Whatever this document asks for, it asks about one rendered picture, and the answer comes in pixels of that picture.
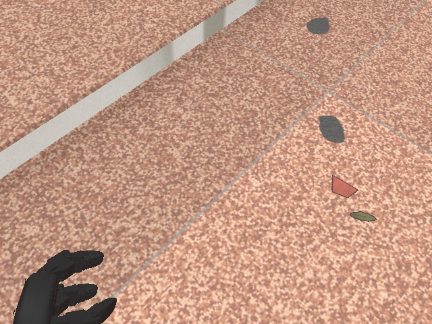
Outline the robot left hand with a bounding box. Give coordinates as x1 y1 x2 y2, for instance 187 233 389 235
13 250 117 324

